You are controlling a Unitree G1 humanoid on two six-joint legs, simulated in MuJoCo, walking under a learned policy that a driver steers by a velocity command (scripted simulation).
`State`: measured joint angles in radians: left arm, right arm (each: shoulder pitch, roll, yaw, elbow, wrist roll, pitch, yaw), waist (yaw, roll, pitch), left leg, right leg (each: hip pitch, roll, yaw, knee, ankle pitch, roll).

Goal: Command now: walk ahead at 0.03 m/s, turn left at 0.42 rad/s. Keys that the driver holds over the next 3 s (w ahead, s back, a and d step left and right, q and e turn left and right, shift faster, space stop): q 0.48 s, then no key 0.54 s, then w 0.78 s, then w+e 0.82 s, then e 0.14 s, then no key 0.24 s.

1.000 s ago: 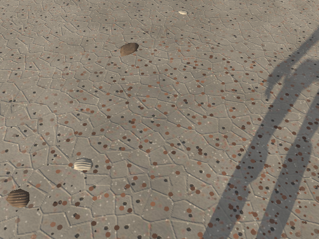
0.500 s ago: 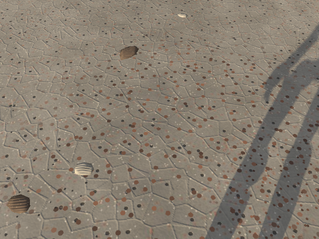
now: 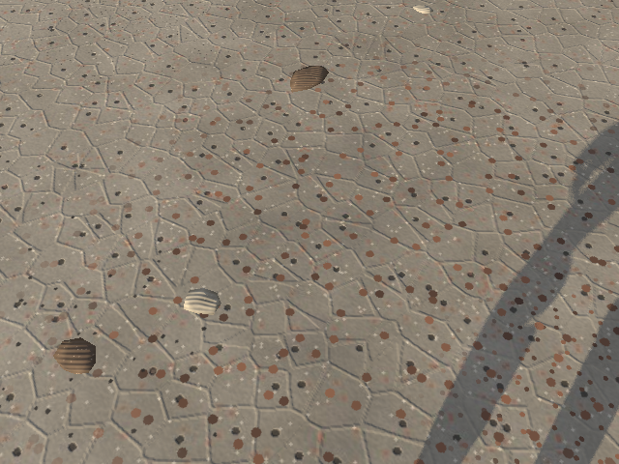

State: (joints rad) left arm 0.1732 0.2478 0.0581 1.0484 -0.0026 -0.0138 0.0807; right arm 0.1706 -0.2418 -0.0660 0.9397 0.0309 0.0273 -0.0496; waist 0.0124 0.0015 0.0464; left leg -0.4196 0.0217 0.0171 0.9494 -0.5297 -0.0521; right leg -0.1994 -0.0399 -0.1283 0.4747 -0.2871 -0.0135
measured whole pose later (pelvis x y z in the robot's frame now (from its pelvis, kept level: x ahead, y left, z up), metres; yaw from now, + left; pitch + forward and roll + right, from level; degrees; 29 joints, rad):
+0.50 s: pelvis +0.01 +0.05 +0.01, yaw +16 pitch +3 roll -2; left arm 0.05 0.30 0.09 0.92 -0.01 -0.01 0.05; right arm 0.18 -0.28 -0.08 0.79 0.01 0.00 -0.04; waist -0.02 -0.01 0.04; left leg -0.29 -0.09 -0.13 0.43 -0.17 0.07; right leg -0.48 0.01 0.11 0.80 -0.32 0.07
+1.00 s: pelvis +0.04 +0.03 +0.00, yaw +22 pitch +0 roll +0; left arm 0.14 0.24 0.03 0.94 0.00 -0.02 0.01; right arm 0.18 -0.28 -0.06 0.82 0.01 0.03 -0.04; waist 0.01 0.02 0.05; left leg -0.18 0.01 -0.06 0.46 -0.26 -0.03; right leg -0.22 0.00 0.03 0.48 -0.26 0.01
